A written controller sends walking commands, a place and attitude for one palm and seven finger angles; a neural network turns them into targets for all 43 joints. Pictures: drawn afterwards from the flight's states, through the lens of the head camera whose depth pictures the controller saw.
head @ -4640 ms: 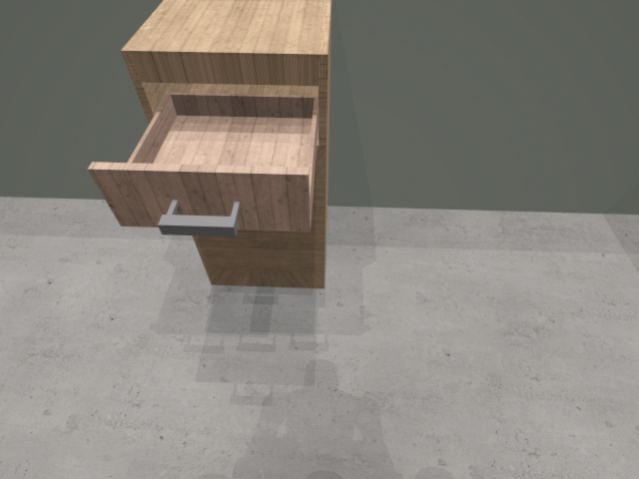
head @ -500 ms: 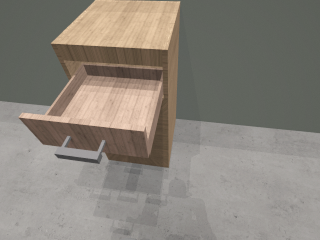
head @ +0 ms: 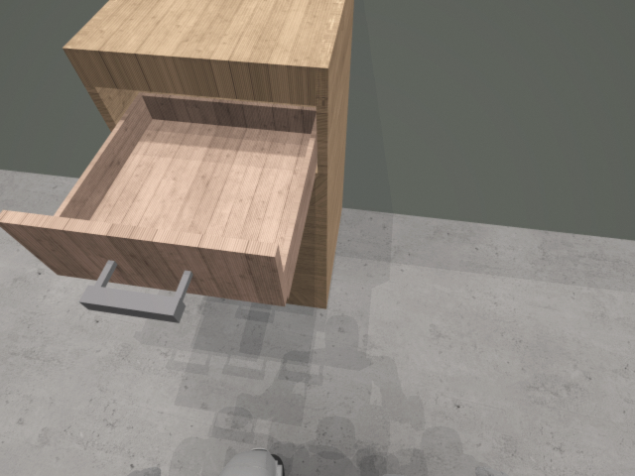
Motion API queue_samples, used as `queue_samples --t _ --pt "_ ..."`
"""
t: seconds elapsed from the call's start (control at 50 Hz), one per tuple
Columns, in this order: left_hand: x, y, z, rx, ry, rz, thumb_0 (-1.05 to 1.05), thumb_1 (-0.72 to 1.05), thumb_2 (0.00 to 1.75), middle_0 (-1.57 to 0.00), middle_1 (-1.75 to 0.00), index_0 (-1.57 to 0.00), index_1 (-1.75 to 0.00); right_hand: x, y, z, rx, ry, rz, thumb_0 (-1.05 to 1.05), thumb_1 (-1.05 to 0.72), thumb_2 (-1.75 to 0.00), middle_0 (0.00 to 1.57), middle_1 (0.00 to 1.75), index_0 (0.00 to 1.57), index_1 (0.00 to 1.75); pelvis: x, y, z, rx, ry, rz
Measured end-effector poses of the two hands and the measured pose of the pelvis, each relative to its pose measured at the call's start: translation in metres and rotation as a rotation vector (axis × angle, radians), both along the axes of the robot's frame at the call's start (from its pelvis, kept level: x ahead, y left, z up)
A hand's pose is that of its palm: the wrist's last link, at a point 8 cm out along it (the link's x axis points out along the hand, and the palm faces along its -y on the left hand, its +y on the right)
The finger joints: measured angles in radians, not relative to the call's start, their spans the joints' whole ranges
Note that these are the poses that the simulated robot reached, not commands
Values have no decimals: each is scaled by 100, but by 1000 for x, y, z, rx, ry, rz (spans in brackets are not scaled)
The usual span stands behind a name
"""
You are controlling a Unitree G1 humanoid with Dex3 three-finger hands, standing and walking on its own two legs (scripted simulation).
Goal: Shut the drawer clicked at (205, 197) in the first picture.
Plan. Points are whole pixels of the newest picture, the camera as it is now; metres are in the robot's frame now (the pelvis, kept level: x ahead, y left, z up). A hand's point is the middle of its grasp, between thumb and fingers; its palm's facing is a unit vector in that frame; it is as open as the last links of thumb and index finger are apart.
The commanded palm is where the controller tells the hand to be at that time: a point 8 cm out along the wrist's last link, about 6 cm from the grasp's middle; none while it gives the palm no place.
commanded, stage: come to a stop and stand still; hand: left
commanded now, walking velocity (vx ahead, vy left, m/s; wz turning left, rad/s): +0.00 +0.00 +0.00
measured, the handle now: (140, 288) +0.33 +0.29 -0.02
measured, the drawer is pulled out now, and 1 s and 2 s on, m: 0.30 0.30 0.30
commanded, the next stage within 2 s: look again from close up in 0.76 s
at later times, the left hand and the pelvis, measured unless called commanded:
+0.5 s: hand out of the picture -0.05 +0.15 -0.16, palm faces +0.04 -0.97 -0.23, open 7.3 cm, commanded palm none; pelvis -0.07 -0.03 +0.00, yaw +0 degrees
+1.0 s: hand out of the picture -0.08 +0.13 -0.17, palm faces +0.03 -0.99 -0.17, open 7.4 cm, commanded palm none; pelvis -0.08 -0.03 +0.01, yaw +0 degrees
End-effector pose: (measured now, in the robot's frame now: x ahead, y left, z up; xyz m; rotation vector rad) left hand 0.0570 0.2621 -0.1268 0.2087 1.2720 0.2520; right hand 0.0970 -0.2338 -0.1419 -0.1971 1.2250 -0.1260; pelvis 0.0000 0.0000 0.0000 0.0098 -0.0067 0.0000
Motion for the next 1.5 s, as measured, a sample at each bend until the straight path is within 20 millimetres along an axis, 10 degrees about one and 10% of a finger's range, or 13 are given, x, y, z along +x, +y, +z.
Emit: queue_samples --t 0.18,0.32,0.6,0.76,1.5 --pt "-20 -39 2 -8 -107 -62 0 90 90 -20 -30 -20 -30 -16 -15 2 49 -140 -64 0 -91 -90 20 30 20 30 -14 -11 -7 -24 -54 15" --pt "-34 -53 -14 -81 -130 -44 0 91 90 -20 -30 -20 -30 -68 -8 5 28 -97 -35 0 -92 -90 20 30 20 30 -37 -17 -10 -20 -51 17" --pt "-152 -76 -6 -89 118 -3 0 91 90 -20 -30 -20 -30 -166 -32 5 49 106 -87 0 -91 -90 20 30 20 30 -70 -41 6 -2 -13 1" --pt "-150 -88 -10 -140 93 -6 0 91 90 -20 -30 -20 -30 -205 -23 10 37 197 -83 0 -91 -90 20 30 20 30 -78 -41 10 -9 -13 4" --pt "-137 -62 -10 -152 142 -16 0 91 90 -20 -30 -20 -30 -173 19 10 50 177 -75 0 -91 -90 20 30 20 30 -59 -8 13 -9 -7 -6"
